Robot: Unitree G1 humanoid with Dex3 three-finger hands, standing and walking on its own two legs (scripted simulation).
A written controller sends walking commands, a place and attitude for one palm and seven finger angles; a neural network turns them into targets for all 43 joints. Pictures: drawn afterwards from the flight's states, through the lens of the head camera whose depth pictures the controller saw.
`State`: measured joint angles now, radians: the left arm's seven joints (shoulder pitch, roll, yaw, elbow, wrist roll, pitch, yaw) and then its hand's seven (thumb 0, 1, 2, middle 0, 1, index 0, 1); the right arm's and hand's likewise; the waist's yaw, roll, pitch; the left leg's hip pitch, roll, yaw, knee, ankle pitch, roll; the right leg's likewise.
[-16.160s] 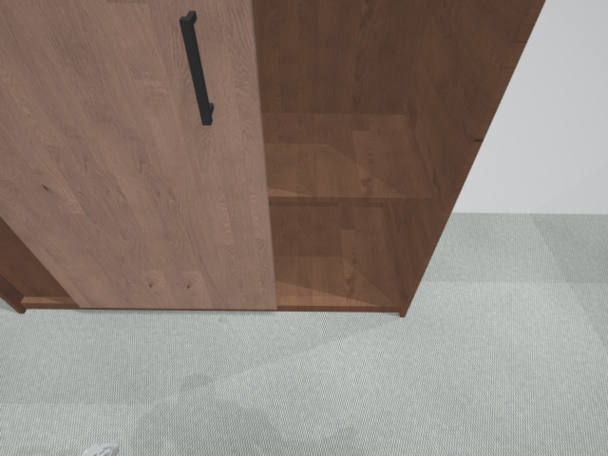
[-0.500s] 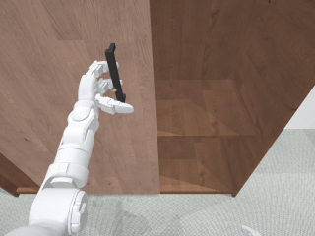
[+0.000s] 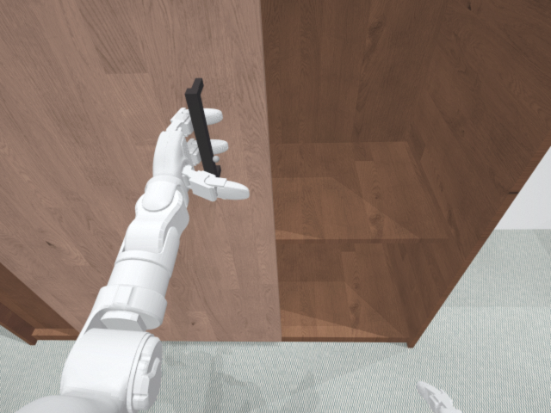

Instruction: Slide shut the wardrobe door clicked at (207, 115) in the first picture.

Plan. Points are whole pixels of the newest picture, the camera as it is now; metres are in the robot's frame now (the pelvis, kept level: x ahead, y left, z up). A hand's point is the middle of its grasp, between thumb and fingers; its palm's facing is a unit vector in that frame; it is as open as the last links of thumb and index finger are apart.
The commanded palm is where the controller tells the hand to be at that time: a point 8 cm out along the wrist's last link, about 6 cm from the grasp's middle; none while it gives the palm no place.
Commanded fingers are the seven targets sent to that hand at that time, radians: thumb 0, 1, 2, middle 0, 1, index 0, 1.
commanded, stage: slide the fingers in behind the handle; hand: left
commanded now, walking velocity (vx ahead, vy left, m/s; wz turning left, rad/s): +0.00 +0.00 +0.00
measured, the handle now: (206, 139) +0.48 +0.12 +0.17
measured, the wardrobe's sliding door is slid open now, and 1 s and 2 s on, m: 0.46 0.46 0.46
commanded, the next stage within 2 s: grip the handle and tug to test in 0.28 s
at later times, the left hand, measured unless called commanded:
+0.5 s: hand (208, 160) +0.42 +0.11 +0.18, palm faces +0.02 -1.00 +0.01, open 13.9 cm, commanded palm +0.39 +0.16 +0.17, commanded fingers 0.00 -0.17 0.44 -0.34 -1.25 -0.34 -1.25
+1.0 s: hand (208, 158) +0.42 +0.11 +0.18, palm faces +0.03 -1.00 +0.00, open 7.0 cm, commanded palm +0.39 +0.15 +0.17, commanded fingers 0.00 0.90 0.90 -0.45 -1.40 -0.45 -1.40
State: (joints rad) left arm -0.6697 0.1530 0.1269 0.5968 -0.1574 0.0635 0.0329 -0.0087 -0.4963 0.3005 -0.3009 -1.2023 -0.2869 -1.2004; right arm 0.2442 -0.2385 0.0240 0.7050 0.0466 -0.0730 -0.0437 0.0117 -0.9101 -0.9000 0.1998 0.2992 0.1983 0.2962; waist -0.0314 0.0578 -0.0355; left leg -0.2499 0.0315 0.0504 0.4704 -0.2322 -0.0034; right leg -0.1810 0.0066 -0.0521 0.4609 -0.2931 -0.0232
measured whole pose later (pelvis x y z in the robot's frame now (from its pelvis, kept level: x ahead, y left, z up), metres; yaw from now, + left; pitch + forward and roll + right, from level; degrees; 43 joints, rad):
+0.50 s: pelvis +0.00 +0.00 +0.00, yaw -1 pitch +0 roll +0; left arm -0.63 0.17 0.15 0.55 -0.16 0.08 0.02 -0.01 -0.45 0.32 -0.31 -1.21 -0.28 -1.19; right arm 0.26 -0.25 0.02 0.70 0.05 -0.06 -0.05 0.01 -0.91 -0.90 0.20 0.30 0.20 0.30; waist -0.04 0.05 -0.04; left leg -0.23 0.03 0.06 0.46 -0.23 0.00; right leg -0.16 0.01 -0.04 0.44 -0.28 -0.02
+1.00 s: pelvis +0.01 +0.01 +0.00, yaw +0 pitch +1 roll +0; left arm -0.61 0.15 0.13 0.50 -0.16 0.09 0.05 0.01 0.55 0.75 -0.35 -1.32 -0.32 -1.31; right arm 0.26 -0.24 0.02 0.69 0.04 -0.06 -0.03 0.01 -0.91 -0.90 0.20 0.30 0.20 0.30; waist -0.03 0.06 -0.04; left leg -0.23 0.02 0.06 0.46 -0.24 0.00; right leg -0.16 0.00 -0.04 0.44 -0.30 -0.01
